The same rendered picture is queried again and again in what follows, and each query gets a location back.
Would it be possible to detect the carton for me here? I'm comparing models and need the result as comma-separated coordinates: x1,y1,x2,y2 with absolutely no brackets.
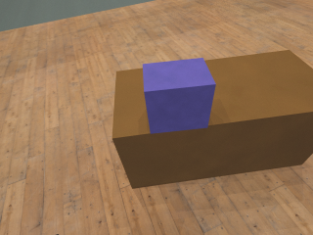
143,58,216,134

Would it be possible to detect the pedestal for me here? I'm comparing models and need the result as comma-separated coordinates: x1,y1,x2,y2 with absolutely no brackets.
112,50,313,189

